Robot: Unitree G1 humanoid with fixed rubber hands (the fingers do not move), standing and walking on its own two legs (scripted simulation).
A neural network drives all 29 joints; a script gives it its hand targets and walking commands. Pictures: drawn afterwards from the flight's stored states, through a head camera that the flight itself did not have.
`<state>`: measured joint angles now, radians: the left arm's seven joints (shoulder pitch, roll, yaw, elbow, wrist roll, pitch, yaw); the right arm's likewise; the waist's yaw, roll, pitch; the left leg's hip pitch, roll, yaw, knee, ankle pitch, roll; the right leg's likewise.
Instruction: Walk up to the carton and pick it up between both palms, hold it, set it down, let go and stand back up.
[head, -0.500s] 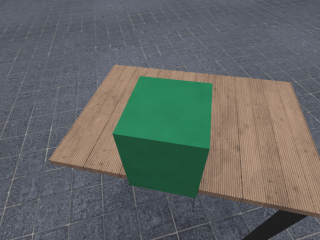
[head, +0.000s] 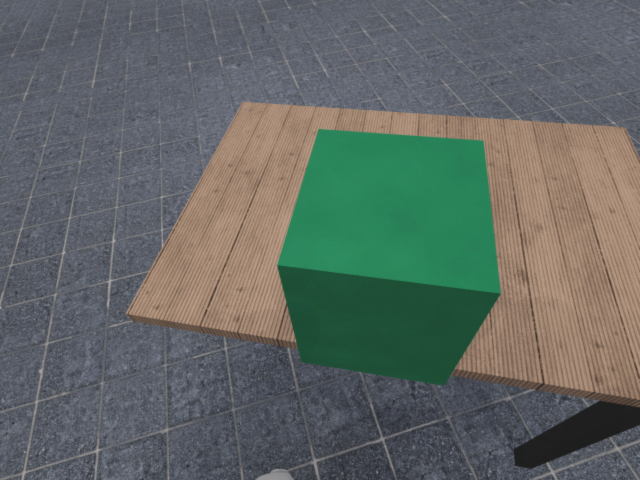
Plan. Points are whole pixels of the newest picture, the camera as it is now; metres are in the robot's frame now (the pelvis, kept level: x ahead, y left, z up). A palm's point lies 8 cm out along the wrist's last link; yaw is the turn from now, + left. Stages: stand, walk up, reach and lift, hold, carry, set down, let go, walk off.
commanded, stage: walk up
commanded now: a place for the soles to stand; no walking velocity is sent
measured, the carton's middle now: (383, 262) +0.38 -0.04 +0.04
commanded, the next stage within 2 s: none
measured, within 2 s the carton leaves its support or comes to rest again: neither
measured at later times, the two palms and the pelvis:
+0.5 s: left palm out of the picture +0.08 +0.27 -0.12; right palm out of the picture +0.02 -0.24 -0.14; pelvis +0.00 +0.02 +0.00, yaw -9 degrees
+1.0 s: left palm out of the picture +0.08 +0.25 -0.12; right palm out of the picture -0.01 -0.21 -0.13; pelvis +0.02 +0.02 +0.01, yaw -8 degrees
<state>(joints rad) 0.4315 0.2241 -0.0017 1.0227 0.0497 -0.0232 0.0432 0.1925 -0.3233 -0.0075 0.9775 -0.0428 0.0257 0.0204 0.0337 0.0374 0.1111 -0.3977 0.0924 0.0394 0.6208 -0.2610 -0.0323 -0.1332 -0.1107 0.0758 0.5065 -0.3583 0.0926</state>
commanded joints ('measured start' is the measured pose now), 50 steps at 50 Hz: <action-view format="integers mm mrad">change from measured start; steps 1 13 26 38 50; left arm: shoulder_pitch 16 -27 -144 -138 -145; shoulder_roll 58 117 174 77 132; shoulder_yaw -5 44 55 -10 -13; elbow -122 -115 -150 -88 -5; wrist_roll -13 -18 -54 -31 -45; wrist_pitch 4 57 30 17 -6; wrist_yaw -11 -19 -6 -25 -26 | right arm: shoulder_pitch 259 8 35 109 167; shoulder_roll -174 -108 -17 -54 -3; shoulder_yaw -55 -34 23 13 26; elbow -12 -110 -73 -22 33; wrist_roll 20 13 34 33 34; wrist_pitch -27 -32 25 -46 -59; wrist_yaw -34 -63 -28 -28 -30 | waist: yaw -103 -35 -42 -19 -43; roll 230 80 -178 44 -50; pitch -188 -13 77 -42 -45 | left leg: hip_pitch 456 108 24 101 186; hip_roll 262 308 -14 85 22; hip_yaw -315 -180 -10 -153 -104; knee -305 -345 184 -307 -278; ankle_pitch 264 -53 -300 16 43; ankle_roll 81 248 47 103 78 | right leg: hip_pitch -359 -307 -312 -37 -59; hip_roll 118 55 -115 37 23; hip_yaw -29 -20 271 12 4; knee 405 440 -308 -67 -140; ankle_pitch -288 -105 -191 152 151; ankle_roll -67 -71 -249 -147 -138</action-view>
